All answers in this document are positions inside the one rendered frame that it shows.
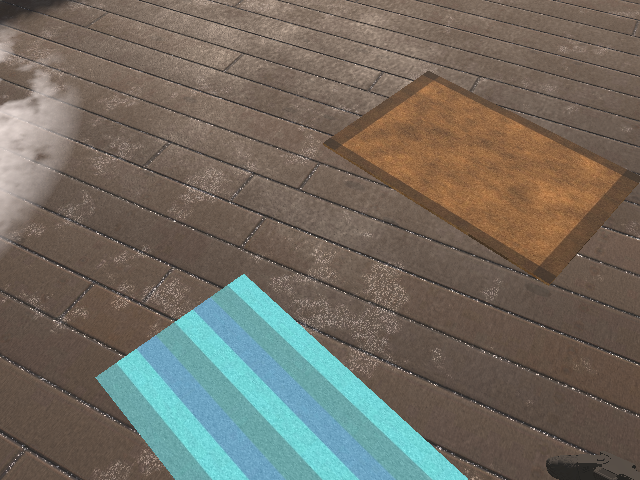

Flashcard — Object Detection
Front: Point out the robot right hand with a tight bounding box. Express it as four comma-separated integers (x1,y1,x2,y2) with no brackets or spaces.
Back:
546,451,640,480

